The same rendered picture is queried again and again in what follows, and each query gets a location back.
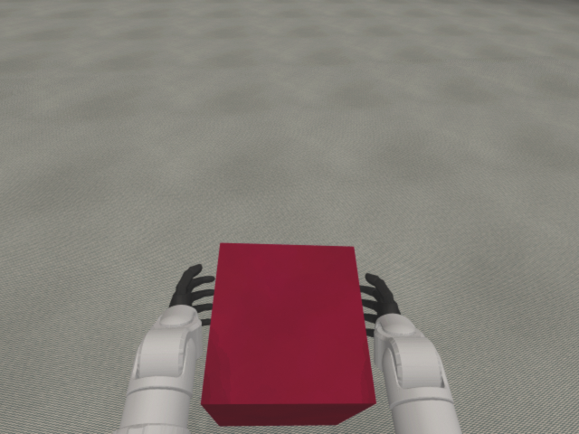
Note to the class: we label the left robot hand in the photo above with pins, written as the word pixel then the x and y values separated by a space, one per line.
pixel 187 283

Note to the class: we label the left robot forearm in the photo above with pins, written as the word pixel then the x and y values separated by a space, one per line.
pixel 162 377

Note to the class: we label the right robot hand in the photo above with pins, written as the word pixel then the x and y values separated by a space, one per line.
pixel 385 303

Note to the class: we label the right robot forearm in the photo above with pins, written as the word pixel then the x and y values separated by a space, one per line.
pixel 417 388

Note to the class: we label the carton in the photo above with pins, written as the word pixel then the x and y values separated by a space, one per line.
pixel 287 343

